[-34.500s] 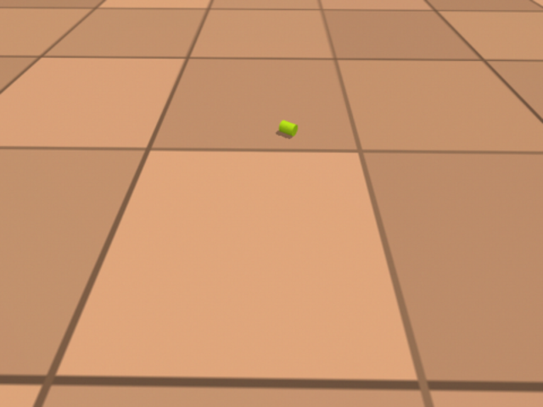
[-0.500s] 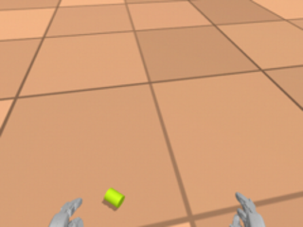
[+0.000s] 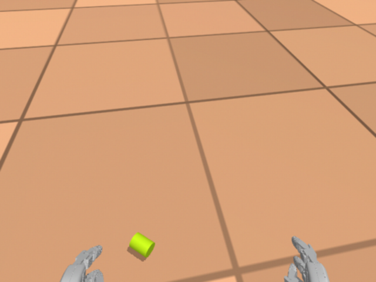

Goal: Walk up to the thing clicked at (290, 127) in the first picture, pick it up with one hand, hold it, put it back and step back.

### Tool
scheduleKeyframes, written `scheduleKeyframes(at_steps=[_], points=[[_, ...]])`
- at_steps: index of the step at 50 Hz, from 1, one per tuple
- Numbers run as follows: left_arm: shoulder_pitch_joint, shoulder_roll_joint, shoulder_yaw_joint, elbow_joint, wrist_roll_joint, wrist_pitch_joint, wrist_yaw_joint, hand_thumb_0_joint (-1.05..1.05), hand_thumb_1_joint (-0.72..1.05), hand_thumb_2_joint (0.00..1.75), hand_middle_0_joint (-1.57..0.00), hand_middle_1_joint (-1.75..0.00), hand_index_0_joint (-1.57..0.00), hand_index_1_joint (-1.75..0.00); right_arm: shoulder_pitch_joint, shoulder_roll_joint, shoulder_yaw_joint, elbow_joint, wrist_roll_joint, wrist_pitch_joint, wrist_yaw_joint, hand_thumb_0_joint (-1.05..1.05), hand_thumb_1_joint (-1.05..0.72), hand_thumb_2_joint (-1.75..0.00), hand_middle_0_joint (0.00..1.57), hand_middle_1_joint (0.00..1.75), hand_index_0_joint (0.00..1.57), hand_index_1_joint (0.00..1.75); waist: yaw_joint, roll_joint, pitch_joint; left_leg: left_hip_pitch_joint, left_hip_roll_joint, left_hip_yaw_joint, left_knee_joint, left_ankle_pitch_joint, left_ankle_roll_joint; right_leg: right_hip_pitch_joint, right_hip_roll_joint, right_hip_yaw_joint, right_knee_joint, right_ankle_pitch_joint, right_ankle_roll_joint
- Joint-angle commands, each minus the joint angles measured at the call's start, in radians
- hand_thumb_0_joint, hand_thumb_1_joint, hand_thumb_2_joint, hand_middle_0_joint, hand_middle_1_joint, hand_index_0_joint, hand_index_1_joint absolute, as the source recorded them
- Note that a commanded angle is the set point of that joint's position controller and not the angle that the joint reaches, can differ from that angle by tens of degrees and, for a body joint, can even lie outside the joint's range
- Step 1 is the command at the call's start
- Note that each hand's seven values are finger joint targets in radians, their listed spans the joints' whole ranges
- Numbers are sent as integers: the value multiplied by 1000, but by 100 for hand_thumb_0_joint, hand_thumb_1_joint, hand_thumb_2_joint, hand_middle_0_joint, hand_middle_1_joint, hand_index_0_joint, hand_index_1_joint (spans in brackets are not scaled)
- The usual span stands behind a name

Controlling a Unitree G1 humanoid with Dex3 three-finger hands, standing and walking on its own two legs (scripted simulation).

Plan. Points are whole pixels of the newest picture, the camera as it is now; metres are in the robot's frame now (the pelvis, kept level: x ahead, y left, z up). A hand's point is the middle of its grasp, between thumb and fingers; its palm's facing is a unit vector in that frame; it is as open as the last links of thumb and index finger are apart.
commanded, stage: home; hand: left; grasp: from above
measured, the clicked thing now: (142, 244) +0.46 +0.23 -0.68
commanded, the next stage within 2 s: stand in 0.66 s
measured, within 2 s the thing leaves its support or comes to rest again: neither
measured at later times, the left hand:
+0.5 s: hand out of the picture +0.16 +0.18 -0.05, palm faces +0.05 -0.98 -0.20, open 7.4 cm
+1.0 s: hand out of the picture +0.12 +0.23 -0.10, palm faces +0.03 -0.94 -0.33, open 7.4 cm
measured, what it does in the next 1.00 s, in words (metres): stands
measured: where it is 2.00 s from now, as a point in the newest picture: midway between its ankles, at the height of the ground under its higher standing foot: outside the picture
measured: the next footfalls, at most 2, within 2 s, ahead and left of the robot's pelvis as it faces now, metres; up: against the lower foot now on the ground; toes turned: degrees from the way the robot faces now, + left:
none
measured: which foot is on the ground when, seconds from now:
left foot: down 0.00-1.00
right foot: down 0.00-1.00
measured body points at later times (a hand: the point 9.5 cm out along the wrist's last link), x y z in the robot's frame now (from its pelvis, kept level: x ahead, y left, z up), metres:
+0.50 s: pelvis +0.00 +0.00 +0.00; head +0.02 +0.01 +0.45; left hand +0.16 +0.23 -0.03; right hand +0.16 -0.24 -0.06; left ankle +0.00 +0.12 -0.68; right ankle +0.00 -0.14 -0.68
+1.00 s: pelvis -0.01 +0.00 +0.03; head +0.02 +0.01 +0.48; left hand +0.12 +0.28 -0.08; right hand +0.12 -0.27 -0.08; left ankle +0.00 +0.12 -0.68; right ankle +0.00 -0.14 -0.68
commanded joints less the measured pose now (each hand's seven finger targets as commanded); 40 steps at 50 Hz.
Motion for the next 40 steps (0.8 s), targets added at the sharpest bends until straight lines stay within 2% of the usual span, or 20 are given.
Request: scheduleKeyframes(at_steps=[1, 3, 5, 7, 10, 12, 17, 20, 23, 24, 26, 28, 29, 30, 31, 32, 37, 38, 39, 40], points=[[-17, 107, 62, -196, 4, -50, 9, 0, 90, 90, -20, -30, -20, -30, -64, -126, -54, -162, 0, -60, -11, 0, -90, -90, 20, 30, 20, 30, -6, 23, -86, 100, -25, 3, -173, 236, 14, 51, 39, -23, -136, 198, -24], [-12, 104, 58, -190, 5, -52, 10, 0, 90, 90, -20, -30, -20, -30, -59, -127, -56, -165, 0, -60, -12, 0, -90, -90, 20, 30, 20, 30, -11, 1, -98, 107, -27, 8, -160, 273, 16, 64, 39, -21, -137, 233, -22], [-26, 107, 60, -195, 3, -52, 10, 0, 90, 90, -20, -30, -20, -30, -65, -125, -53, -163, 0, -59, -11, 0, -90, -90, 20, 30, 20, 30, -8, 3, -72, 93, -28, 10, -161, 253, 18, 54, 38, -20, -144, 222, -20], [-17, 105, 63, -190, 2, -51, 10, 0, 90, 90, -20, -30, -20, -30, -63, -126, -55, -166, 0, -60, -10, 0, -90, -90, 20, 30, 20, 30, -8, 6, -92, 100, -27, 6, -166, 249, 17, 59, 39, -20, -140, 214, -22], [-20, 107, 58, -205, 4, -53, 9, 0, 90, 90, -20, -30, -20, -30, -66, -127, -55, -169, 0, -58, -8, 0, -90, -90, 20, 30, 20, 30, 0, 22, -80, 97, -23, 2, -174, 244, 12, 51, 40, -24, -136, 202, -24], [-22, 109, 56, -194, 4, -49, 8, 0, 90, 90, -20, -30, -20, -30, -66, -131, -55, -165, 2, -57, -8, 0, -90, -90, 20, 30, 20, 30, -8, 29, -61, 100, -21, -1, -180, 232, 12, 40, 42, -25, -136, 193, -24], [-11, 100, 55, -187, 3, -50, 10, 0, 90, 90, -20, -30, -20, -30, -67, -128, -54, -170, 0, -58, -7, 0, -90, -90, 20, 30, 20, 30, -4, 15, -66, 91, -20, -2, -182, 212, 12, 36, 43, -26, -137, 175, -24], [-10, 105, 59, -207, 1, -51, 9, 0, 90, 90, -20, -30, -20, -30, -60, -128, -57, -169, 0, -59, -8, 0, -90, -90, 20, 30, 20, 30, -5, 4, -94, 101, -23, 6, -162, 264, 13, 59, 40, -21, -132, 222, -23], [-23, 107, 53, -217, 4, -49, 11, 0, 90, 90, -20, -30, -20, -30, -66, -124, -54, -172, 1, -56, -7, 0, -90, -90, 20, 30, 20, 30, -3, 19, -71, 92, -21, 1, -172, 244, 12, 42, 40, -23, -134, 204, -24], [-20, 106, 60, -185, 4, -46, 10, 0, 90, 90, -20, -30, -20, -30, -61, -130, -56, -168, 0, -56, -8, 0, -90, -90, 20, 30, 20, 30, -11, -2, -70, 88, -21, -1, -173, 218, 15, 41, 41, -22, -139, 185, -22], [-21, 112, 65, -216, 2, -50, 10, 0, 90, 90, -20, -30, -20, -30, -65, -124, -55, -172, 0, -57, -6, 0, -90, -90, 20, 30, 20, 30, -1, 8, -90, 85, -27, 8, -163, 232, 16, 60, 36, -17, -142, 199, -23], [-13, 110, 61, -200, 3, -46, 9, 0, 90, 90, -20, -30, -20, -30, -61, -129, -55, -172, 1, -55, -8, 0, -90, -90, 20, 30, 20, 30, -9, -8, -89, 95, -26, 8, -163, 240, 18, 54, 38, -17, -142, 206, -22], [-15, 106, 52, -201, 5, -43, 8, 0, 90, 90, -20, -30, -20, -30, -62, -129, -55, -172, 1, -56, -7, 0, -90, -90, 20, 30, 20, 30, -9, 14, -80, 94, -24, 8, -168, 234, 15, 43, 39, -18, -138, 200, -23], [-25, 112, 60, -222, 4, -46, 11, 0, 90, 90, -20, -30, -20, -30, -68, -125, -53, -172, 1, -55, -8, 0, -90, -90, 20, 30, 20, 30, -1, 31, -66, 86, -25, 9, -170, 226, 13, 43, 37, -19, -142, 194, -23], [-15, 104, 60, -187, 4, -43, 9, 0, 90, 90, -20, -30, -20, -30, -63, -128, -55, -167, 0, -56, -9, 0, -90, -90, 20, 30, 20, 30, -11, 2, -69, 84, -24, 6, -169, 210, 17, 42, 39, -21, -144, 179, -21], [-17, 108, 61, -201, 4, -44, 10, 0, 90, 90, -20, -30, -20, -30, -67, -124, -53, -171, 1, -56, -8, 0, -90, -90, 20, 30, 20, 30, -2, -5, -71, 76, -27, 7, -168, 207, 18, 49, 37, -21, -147, 177, -21], [-29, 111, 62, -207, 4, -46, 8, 0, 90, 90, -20, -30, -20, -30, -63, -133, -57, -169, 2, -58, -6, 0, -90, -90, 20, 30, 20, 30, -6, 18, -67, 89, -16, -15, -193, 179, 13, 29, 41, -25, -134, 153, -24], [-297, 190, 63, 144, 115, -262, 44, 0, 90, 90, -20, -30, -20, -30, -130, -250, -96, 77, -124, 51, 53, 0, -90, -90, 20, 30, 20, 30, 72, -74, 170, 72, 2, -26, -255, 361, 56, 233, -46, 56, -196, 163, -64], [-210, 206, 82, 329, 126, -329, 37, 0, 90, 90, -20, -30, -20, -30, -117, -256, -111, 85, -122, 88, 81, 0, -90, -90, 20, 30, 20, 30, 61, -109, 71, 146, -5, -7, -253, 367, 68, 258, -57, 117, -211, 164, -98], [-202, 218, 75, 361, 116, -365, 29, 0, 90, 90, -20, -30, -20, -30, -115, -261, -117, 57, -130, 108, 96, 0, -90, -90, 20, 30, 20, 30, 42, -95, 90, 167, -8, -25, -262, 320, 72, 210, -51, 134, -249, 134, -105]])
